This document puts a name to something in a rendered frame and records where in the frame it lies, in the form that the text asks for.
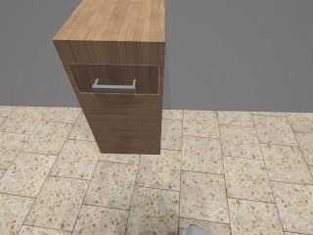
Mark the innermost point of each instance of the cabinet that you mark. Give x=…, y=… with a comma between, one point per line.
x=121, y=32

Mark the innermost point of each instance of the handle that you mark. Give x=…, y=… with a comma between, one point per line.
x=113, y=88

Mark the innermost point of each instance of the drawer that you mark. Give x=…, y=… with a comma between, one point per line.
x=85, y=75

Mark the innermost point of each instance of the right robot thigh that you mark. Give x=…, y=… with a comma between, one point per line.
x=194, y=230

